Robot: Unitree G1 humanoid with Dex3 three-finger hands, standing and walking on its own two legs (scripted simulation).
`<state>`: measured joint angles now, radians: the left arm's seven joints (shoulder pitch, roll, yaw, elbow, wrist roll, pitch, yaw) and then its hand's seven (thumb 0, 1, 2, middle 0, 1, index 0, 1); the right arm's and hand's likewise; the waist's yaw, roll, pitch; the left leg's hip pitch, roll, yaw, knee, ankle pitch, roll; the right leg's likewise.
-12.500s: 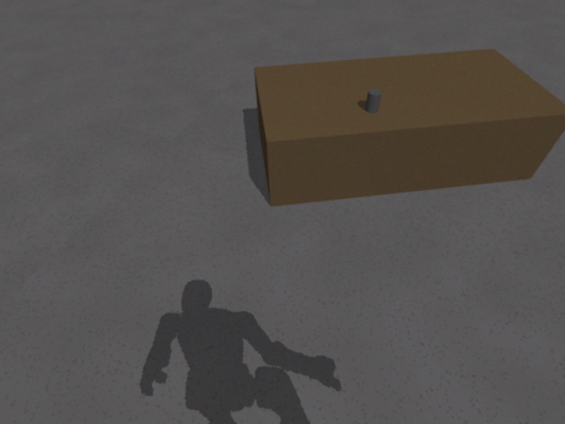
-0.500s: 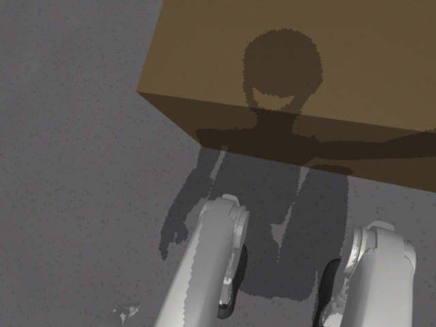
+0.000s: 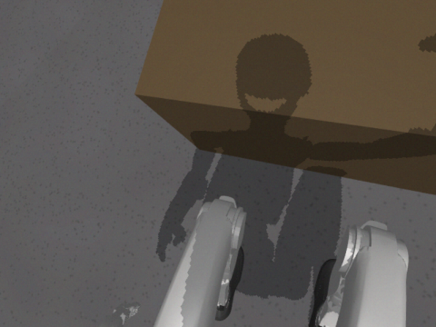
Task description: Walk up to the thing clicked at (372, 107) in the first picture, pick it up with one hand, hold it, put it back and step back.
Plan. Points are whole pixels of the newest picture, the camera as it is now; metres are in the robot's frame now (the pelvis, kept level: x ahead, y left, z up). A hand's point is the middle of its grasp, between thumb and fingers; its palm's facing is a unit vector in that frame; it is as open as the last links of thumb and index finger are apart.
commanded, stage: close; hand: right
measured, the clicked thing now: out of the picture +0.59 -0.26 +0.02
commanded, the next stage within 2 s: settle in 0.54 s
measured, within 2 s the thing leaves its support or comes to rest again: leaves its support in 0.94 s
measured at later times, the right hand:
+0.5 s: hand out of the picture +0.60 -0.27 +0.04, palm faces +0.23 +0.97 -0.04, open 9.2 cm
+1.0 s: hand out of the picture +0.60 -0.27 +0.05, palm faces +0.23 +0.97 -0.07, open 8.5 cm
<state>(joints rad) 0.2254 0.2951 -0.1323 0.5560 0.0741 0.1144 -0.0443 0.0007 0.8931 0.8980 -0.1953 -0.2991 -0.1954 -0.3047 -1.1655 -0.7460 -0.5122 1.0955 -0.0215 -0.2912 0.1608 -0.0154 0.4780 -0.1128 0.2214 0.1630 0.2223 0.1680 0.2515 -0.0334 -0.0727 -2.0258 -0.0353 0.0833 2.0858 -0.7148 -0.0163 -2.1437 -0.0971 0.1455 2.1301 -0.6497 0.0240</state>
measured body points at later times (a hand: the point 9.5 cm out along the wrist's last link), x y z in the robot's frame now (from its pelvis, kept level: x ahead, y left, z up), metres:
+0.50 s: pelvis +0.00 +0.00 +0.00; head +0.25 -0.06 +0.37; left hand +0.03 +0.26 -0.11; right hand +0.58 -0.32 +0.04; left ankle +0.08 +0.12 -0.38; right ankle +0.08 -0.14 -0.38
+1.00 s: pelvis +0.00 +0.00 +0.02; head +0.25 -0.06 +0.38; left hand +0.03 +0.26 -0.09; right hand +0.59 -0.32 +0.06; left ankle +0.08 +0.12 -0.38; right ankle +0.08 -0.14 -0.38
